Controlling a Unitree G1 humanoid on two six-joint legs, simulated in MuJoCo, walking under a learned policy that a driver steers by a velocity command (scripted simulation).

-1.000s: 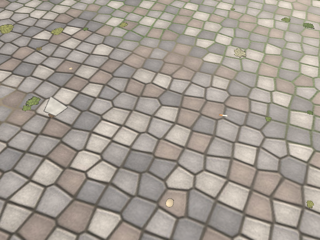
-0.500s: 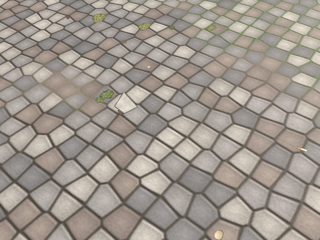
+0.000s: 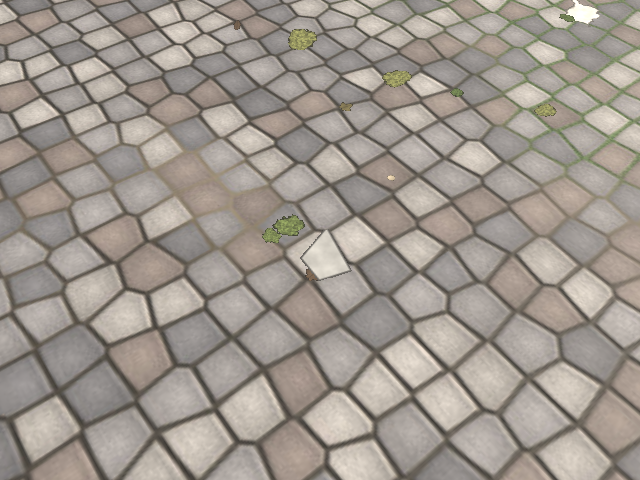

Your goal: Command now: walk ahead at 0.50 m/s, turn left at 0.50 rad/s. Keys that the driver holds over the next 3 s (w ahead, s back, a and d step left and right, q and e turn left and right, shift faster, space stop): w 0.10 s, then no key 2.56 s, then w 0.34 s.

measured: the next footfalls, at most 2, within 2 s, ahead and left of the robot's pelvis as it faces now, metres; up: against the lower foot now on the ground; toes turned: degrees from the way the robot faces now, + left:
right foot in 0.18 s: +0.30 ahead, -0.12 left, +0.00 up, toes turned +3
left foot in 0.60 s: +0.28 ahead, +0.09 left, +0.00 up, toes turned +4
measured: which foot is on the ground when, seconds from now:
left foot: down 0.00-0.20, up 0.22-0.58, down 0.60-1.00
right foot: up 0.00-0.16, down 0.18-1.00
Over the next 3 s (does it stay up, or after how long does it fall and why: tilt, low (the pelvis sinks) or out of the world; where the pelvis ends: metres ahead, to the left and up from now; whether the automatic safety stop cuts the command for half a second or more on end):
stays up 0.32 0.00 -0.01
